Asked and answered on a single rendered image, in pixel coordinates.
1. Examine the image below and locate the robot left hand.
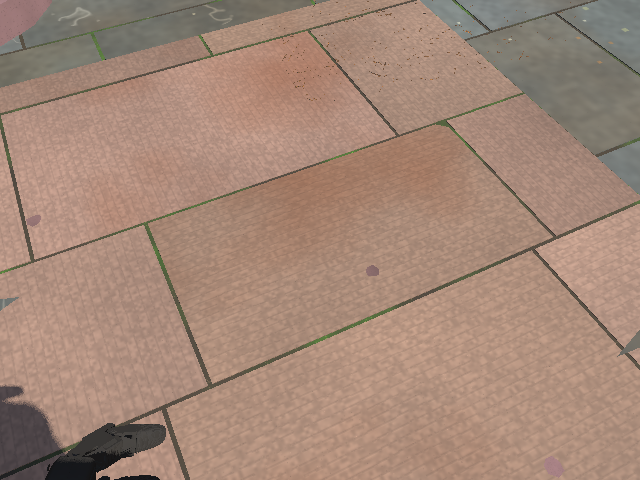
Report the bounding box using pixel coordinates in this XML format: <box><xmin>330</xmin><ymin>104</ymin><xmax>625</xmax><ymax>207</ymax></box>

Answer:
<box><xmin>45</xmin><ymin>423</ymin><xmax>166</xmax><ymax>480</ymax></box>

